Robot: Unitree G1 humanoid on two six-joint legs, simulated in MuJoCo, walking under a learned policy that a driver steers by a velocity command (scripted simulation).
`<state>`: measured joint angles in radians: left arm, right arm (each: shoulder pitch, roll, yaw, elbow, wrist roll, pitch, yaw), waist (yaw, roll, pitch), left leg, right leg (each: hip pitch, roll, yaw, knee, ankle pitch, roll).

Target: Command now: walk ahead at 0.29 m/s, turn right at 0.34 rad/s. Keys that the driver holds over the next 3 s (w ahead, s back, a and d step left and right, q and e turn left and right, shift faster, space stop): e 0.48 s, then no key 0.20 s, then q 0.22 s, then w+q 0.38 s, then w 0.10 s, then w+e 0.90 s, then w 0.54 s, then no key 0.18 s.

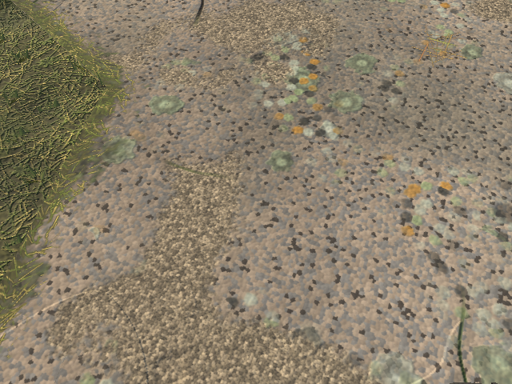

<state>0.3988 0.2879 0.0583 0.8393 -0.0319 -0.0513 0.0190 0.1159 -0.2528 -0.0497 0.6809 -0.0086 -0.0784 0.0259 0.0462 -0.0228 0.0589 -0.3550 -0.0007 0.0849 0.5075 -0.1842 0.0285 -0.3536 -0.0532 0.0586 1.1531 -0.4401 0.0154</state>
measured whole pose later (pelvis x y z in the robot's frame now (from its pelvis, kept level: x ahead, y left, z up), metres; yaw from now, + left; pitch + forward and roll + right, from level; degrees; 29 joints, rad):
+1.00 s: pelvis +0.19 +0.01 +0.00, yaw -15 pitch +0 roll -1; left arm 0.18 0.26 0.06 0.68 0.01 0.00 0.03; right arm 0.23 -0.26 -0.03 0.76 0.01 0.00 -0.01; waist -0.01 0.00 0.02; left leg -0.26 -0.03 -0.10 0.58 -0.32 0.02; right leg -0.30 0.03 0.04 0.56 -0.33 0.01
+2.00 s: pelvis +0.64 +0.03 -0.01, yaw -16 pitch +2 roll +2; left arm 0.08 0.24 0.04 0.66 -0.02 -0.04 -0.07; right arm 0.35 -0.28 -0.07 0.84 0.01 -0.05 -0.01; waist -0.08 -0.02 0.04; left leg 0.14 -0.02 0.28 0.26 -0.42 0.00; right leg -0.61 -0.05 -0.06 0.64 -0.06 -0.07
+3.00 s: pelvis +1.16 -0.16 +0.00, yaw -32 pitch +2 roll +1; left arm 0.03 0.24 0.03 0.65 0.01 -0.09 -0.04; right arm 0.40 -0.28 -0.04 0.86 0.01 -0.05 0.00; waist -0.10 -0.03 0.03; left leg 0.01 -0.05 0.01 0.33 -0.36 0.03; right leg -0.52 -0.02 0.02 0.48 0.07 -0.03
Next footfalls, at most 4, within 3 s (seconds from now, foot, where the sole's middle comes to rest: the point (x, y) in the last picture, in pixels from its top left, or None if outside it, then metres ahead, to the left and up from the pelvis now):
0.34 right None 0.23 -0.14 -0.77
0.76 left None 0.26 0.11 -0.77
1.48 left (218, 346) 0.52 0.14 -0.77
2.04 right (314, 256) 0.80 -0.11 -0.77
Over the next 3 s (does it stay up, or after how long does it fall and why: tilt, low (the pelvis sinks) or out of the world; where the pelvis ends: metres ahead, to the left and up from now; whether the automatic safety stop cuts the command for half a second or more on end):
stays up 1.16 -0.16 0.00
